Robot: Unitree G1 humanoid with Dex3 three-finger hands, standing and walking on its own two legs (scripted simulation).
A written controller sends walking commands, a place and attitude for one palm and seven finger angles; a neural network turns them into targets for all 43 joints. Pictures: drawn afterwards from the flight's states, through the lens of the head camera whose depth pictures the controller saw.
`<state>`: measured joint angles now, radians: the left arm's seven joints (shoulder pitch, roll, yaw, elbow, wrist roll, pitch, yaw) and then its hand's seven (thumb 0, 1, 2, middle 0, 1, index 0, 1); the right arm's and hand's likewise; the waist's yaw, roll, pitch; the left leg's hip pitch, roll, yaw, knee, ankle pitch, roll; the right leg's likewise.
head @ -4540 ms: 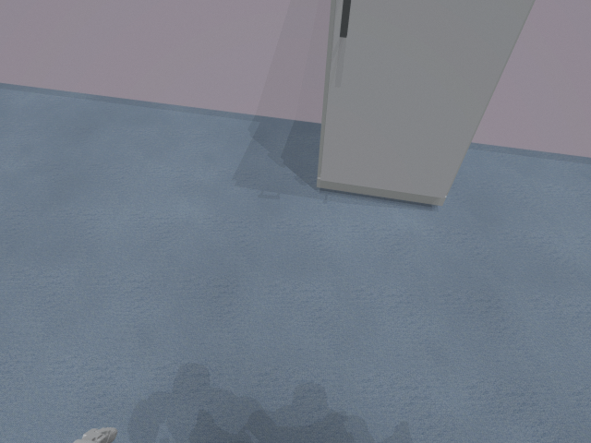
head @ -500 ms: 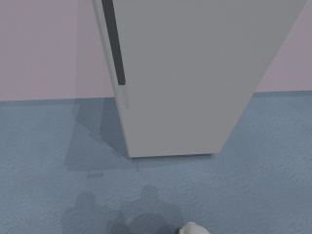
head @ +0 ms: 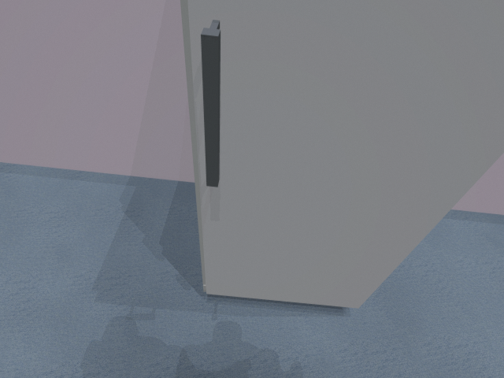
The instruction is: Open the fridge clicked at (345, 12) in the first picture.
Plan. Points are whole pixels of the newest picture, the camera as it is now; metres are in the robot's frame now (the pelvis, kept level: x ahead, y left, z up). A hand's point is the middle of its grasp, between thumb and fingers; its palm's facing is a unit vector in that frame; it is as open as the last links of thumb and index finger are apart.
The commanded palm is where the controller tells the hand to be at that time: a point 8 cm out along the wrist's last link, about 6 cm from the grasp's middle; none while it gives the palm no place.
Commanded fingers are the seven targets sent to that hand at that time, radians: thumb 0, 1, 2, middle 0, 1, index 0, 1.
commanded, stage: come to a stop and stand still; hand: left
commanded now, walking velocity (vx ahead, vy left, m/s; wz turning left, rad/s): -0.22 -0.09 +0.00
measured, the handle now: (214, 116) +0.48 +0.14 +0.16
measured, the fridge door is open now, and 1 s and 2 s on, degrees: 0 0 0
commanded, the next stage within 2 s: look again from close up in 1.40 s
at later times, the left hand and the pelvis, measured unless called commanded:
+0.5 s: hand out of the picture +0.00 +0.14 -0.16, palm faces +0.02 -0.97 -0.22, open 7.4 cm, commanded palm none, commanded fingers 0.00 0.90 0.90 -0.20 -0.30 -0.20 -0.30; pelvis -0.02 -0.04 +0.00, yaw -2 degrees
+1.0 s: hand out of the picture -0.01 +0.19 -0.18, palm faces +0.01 -0.98 -0.22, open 7.4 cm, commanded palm none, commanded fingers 0.00 0.90 0.90 -0.20 -0.30 -0.20 -0.30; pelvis -0.03 +0.01 +0.00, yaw -1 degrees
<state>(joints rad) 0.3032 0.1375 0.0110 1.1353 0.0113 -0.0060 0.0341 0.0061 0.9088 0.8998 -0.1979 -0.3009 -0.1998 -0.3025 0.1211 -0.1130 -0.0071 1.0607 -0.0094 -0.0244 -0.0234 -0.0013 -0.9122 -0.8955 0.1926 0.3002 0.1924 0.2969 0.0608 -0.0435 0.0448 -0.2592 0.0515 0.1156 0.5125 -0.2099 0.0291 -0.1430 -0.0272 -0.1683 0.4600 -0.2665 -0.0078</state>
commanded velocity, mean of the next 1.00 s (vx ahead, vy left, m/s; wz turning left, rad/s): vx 0.01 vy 0.02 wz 0.00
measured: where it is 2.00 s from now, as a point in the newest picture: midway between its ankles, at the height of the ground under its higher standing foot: outside the picture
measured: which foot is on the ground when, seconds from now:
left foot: down 0.00-1.00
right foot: down 0.00-1.00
